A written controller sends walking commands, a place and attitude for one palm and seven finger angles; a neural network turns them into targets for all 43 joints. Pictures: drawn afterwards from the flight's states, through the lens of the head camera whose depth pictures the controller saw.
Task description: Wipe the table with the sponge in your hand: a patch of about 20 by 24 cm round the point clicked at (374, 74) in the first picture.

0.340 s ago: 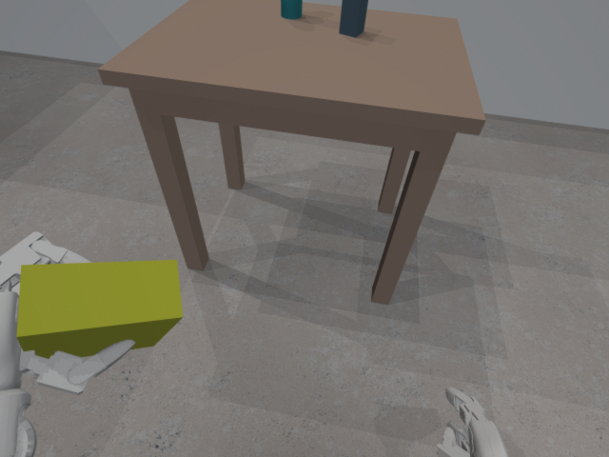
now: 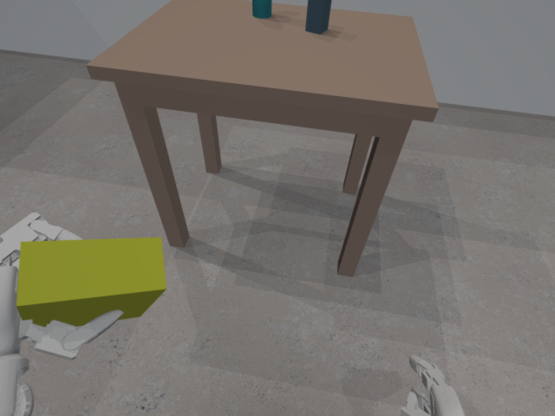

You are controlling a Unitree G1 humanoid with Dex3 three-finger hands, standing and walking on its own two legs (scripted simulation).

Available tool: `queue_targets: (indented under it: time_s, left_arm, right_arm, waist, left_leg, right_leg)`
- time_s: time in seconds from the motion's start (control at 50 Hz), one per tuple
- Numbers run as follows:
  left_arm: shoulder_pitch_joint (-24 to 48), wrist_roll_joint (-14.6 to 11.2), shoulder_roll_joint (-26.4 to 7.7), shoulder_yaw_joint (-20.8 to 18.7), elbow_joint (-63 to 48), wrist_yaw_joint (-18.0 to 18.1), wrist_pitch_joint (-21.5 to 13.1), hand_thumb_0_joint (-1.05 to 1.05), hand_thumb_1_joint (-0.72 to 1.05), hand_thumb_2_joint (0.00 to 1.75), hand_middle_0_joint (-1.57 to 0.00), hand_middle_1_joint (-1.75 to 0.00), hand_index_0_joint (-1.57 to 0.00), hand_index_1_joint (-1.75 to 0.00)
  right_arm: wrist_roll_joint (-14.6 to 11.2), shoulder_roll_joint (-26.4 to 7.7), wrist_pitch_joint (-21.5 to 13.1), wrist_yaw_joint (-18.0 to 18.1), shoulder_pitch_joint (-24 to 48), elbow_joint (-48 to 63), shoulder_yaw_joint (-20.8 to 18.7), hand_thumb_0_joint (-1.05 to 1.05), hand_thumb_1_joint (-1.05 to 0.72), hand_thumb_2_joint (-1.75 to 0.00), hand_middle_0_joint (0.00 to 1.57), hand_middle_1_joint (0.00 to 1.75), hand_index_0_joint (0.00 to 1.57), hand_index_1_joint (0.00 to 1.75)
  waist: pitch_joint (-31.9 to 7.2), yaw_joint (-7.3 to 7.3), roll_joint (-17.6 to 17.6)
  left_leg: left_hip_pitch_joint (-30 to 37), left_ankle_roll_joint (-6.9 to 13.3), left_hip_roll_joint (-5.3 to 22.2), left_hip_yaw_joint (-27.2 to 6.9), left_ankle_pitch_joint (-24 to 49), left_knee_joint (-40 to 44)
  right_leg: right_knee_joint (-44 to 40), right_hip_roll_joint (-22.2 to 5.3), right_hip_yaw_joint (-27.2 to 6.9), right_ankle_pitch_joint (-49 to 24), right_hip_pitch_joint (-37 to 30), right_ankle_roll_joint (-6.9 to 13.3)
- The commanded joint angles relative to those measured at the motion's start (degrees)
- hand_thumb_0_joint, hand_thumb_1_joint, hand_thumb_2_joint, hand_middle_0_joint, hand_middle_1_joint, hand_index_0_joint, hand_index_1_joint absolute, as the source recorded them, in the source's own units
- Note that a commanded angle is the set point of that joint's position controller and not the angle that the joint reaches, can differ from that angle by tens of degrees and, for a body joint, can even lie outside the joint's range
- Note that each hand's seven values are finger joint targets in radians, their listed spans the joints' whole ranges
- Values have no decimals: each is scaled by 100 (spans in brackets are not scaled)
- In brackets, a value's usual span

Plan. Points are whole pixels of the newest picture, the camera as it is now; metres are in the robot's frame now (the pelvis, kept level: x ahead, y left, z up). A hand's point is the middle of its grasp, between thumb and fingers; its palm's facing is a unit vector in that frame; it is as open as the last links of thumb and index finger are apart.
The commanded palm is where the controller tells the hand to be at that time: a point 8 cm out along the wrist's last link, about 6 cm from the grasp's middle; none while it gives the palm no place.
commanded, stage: look at it before walking up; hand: left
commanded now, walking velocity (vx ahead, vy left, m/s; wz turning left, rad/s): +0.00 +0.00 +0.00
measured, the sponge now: (112, 284) +0.23 +0.20 +0.14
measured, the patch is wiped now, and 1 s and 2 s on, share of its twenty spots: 0.00 0.00 0.00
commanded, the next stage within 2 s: turn to face it in 0.06 s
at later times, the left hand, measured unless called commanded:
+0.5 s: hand (101, 281) +0.22 +0.21 +0.15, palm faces +0.35 -0.85 -0.38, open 10.0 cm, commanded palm +0.17 +0.25 +0.18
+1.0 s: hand (215, 268) +0.25 +0.09 +0.15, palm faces +0.07 -0.90 -0.43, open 10.0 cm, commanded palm +0.20 +0.16 +0.18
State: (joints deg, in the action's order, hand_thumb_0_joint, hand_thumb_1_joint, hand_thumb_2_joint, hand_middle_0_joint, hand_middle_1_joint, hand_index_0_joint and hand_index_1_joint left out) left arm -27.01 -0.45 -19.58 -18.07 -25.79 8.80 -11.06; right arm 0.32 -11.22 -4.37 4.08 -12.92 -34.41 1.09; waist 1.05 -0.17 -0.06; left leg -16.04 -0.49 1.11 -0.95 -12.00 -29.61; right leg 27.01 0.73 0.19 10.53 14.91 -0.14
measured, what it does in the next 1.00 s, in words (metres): steps on the spot, turning right: right foot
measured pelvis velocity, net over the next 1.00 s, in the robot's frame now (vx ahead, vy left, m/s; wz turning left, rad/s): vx -0.05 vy -0.04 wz -0.38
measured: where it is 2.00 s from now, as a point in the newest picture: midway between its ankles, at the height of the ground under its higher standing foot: outside the picture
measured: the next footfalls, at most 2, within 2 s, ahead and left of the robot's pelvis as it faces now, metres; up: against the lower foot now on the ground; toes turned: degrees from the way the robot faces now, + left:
right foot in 0.96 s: -0.09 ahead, -0.16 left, +0.00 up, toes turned -35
left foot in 1.32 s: +0.01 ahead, +0.04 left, +0.00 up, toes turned -25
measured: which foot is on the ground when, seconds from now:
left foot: down 0.00-0.98, up 1.00-1.00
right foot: down 0.00-0.72, up 0.74-0.94, down 0.96-1.00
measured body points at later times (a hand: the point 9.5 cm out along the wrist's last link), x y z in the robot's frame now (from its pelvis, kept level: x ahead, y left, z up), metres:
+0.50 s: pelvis -0.02 -0.01 -0.02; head +0.00 -0.01 +0.43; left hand +0.20 +0.26 +0.17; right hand +0.15 -0.24 -0.09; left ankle +0.04 +0.12 -0.74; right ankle +0.05 -0.12 -0.74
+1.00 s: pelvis -0.05 -0.04 -0.02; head -0.02 -0.06 +0.43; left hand +0.24 +0.14 +0.17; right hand +0.03 -0.29 -0.12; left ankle +0.01 +0.12 -0.73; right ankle -0.09 -0.13 -0.74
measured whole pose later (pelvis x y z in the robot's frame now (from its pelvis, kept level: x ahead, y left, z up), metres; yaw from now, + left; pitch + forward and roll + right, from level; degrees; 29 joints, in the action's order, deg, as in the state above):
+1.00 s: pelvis -0.05 -0.04 -0.02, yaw -22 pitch -1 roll -1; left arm -22.2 -0.4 -19.4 -19.0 -26.6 8.0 -10.3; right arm -0.4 -10.3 -4.3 0.0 -12.5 -31.2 1.1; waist 5.1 1.2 3.0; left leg -19.3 -4.6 13.9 9.9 -20.5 -43.1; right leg 39.6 0.7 5.0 22.0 17.2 0.6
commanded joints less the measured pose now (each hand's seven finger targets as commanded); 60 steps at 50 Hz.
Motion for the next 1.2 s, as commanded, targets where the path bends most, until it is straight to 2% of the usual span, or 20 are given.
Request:
queue_targets:
  time_s: [0.0,0.14,0.4,0.46,0.52,0.56,0.66,0.68,0.72,0.74,0.82,0.92,0.94,0.96,0.98,1.0,1.02,1.06,1.1,1.18]
  left_arm:
    - [429,-55,-873,-603,-1249,119,-396,0,10,130,-120,-160,-120,-160]
    - [568,-41,-986,-672,-1193,123,-384,0,10,130,-120,-160,-120,-160]
    - [765,-74,-772,-641,-1515,96,-383,0,10,130,-120,-160,-120,-160]
    - [713,-107,-854,-724,-1613,72,-363,0,10,130,-120,-160,-120,-160]
    - [690,-135,-1052,-882,-1651,89,-364,0,10,130,-120,-160,-120,-160]
    - [592,-140,-1096,-908,-1739,108,-334,0,10,130,-120,-160,-120,-160]
    - [252,-180,-1144,-1119,-1815,97,-362,0,10,130,-120,-160,-120,-160]
    - [235,-204,-1157,-1150,-1862,76,-392,0,10,130,-120,-160,-120,-160]
    - [70,-164,-1161,-1203,-1921,40,-411,0,10,130,-120,-160,-120,-160]
    - [-8,-134,-1102,-1141,-1773,13,-390,0,10,130,-120,-160,-120,-160]
    - [512,-132,-712,-551,-1649,-48,-328,0,10,130,-120,-160,-120,-160]
    - [1144,-38,-850,-506,-1397,-1,-319,0,10,130,-120,-160,-120,-160]
    - [1073,7,-1033,-651,-1351,15,-331,0,10,130,-120,-160,-120,-160]
    - [994,-12,-1286,-876,-1422,60,-403,0,10,130,-120,-160,-120,-160]
    - [707,-55,-1533,-1202,-1364,126,-419,0,10,130,-120,-160,-120,-160]
    - [425,-145,-1463,-1120,-1441,122,-324,0,10,130,-120,-160,-120,-160]
    - [79,-190,-1486,-1221,-1672,95,-367,0,10,130,-120,-160,-120,-160]
    - [-666,-213,-1456,-1466,-1923,100,-474,0,10,130,-120,-160,-120,-160]
    - [-638,-230,-1437,-1534,-2108,104,-579,0,10,130,-120,-160,-120,-160]
    - [-654,-226,-1382,-1515,-1924,136,-603,0,10,130,-120,-160,-120,-160]
  right_arm:
    - [-19,-696,-311,44,495,895,-237,0,-90,-90,20,30,20,30]
    - [-2,-719,-306,63,550,876,-251,0,-90,-90,20,30,20,30]
    - [-77,-715,-293,-43,546,1118,-327,0,-90,-90,20,30,20,30]
    - [-77,-675,-226,-98,556,1183,-328,0,-90,-90,20,30,20,30]
    - [-17,-575,-120,-153,443,1182,-336,0,-90,-90,20,30,20,30]
    - [19,-489,-15,-223,504,1159,-294,0,-90,-90,20,30,20,30]
    - [-3,-571,141,-204,554,1186,-296,0,-90,-90,20,30,20,30]
    - [-19,-643,156,-166,580,1223,-328,0,-90,-90,20,30,20,30]
    - [-23,-625,151,-163,646,1277,-360,0,-90,-90,20,30,20,30]
    - [-9,-582,82,-197,635,1239,-365,0,-90,-90,20,30,20,30]
    - [-95,-789,-60,-309,414,1131,-380,0,-90,-90,20,30,20,30]
    - [-87,-868,-316,-331,243,1085,-385,0,-90,-90,20,30,20,30]
    - [-107,-829,-315,-338,233,1108,-397,0,-90,-90,20,30,20,30]
    - [-119,-613,-304,-330,319,1204,-339,0,-90,-90,20,30,20,30]
    - [-79,-583,-282,-278,611,1273,-287,0,-90,-90,20,30,20,30]
    - [-125,-656,-224,-273,601,1223,-403,0,-90,-90,20,30,20,30]
    - [-113,-607,-163,-268,557,1246,-383,0,-90,-90,20,30,20,30]
    - [-75,-392,30,-298,612,1265,-185,0,-90,-90,20,30,20,30]
    - [-43,-376,128,-299,626,1225,-169,0,-90,-90,20,30,20,30]
    - [-33,-494,53,-190,607,1218,-268,0,-90,-90,20,30,20,30]
  waist:
    - [-633,22,298]
    - [-464,13,274]
    - [-682,149,765]
    - [-577,144,381]
    - [-595,85,-695]
    - [-654,88,-884]
    - [-1252,38,-500]
    - [-1253,58,49]
    - [-1215,192,1680]
    - [-963,227,1643]
    - [-245,86,1271]
    - [-365,45,1052]
    - [-479,40,606]
    - [-656,42,-762]
    - [-782,170,-1364]
    - [-1025,150,-1506]
    - [-972,125,-998]
    - [-1246,67,-306]
    - [-1350,-15,-369]
    - [-1415,84,-601]
  left_leg:
    - [-339,116,297,-158,-138,696]
    - [-308,103,230,-97,-537,701]
    - [-595,273,1159,-70,-778,527]
    - [-567,167,952,194,-1135,-23]
    - [-319,-104,248,527,-1728,-1137]
    - [-264,-196,109,414,-1651,-1579]
    - [766,-57,481,291,-275,212]
    - [1174,159,972,-76,401,425]
    - [814,838,2345,-824,1154,903]
    - [435,1045,2577,-927,764,1015]
    - [-29,541,2138,554,1130,615]
    - [135,136,1730,875,1142,-475]
    - [63,-3,1411,1057,784,-1184]
    - [-803,-216,812,1129,-650,-2224]
    - [-1643,-322,277,831,-2414,-3146]
    - [-1710,-307,338,243,-2233,-3836]
    - [-1764,-300,429,-6,-1916,-4011]
    - [-1909,-321,398,78,-1678,-3560]
    - [-1526,-328,354,233,-1369,-2820]
    - [-878,-241,192,370,-1179,-1442]
  right_leg:
    - [-450,-267,-356,80,-560,39]
    - [-718,-297,-440,627,-256,46]
    - [1023,-28,-549,244,89,15]
    - [776,-218,-1024,197,550,149]
    - [-419,-944,-2539,685,1159,541]
    - [-837,-1280,-3111,545,1050,826]
    - [441,-578,-2090,-1096,573,452]
    - [998,-178,-1614,-942,995,204]
    - [3171,193,-481,1818,1501,-192]
    - [3772,40,-418,1872,1521,-244]
    - [2540,-183,170,1584,1019,-307]
    - [438,4,715,539,-105,-249]
    - [-111,-334,269,-395,-269,-52]
    - [-233,-1203,-1108,-2766,-876,413]
    - [-223,-1871,-2149,-4632,-1085,916]
    - [-217,-1996,-2369,-4547,-1203,966]
    - [-185,-1901,-2232,-4100,-1214,1030]
    - [22,-1672,-1740,-3878,-1584,1116]
    - [-72,-1497,-1378,-3583,-1336,1047]
    - [-159,-1365,-1552,-3035,-1160,1036]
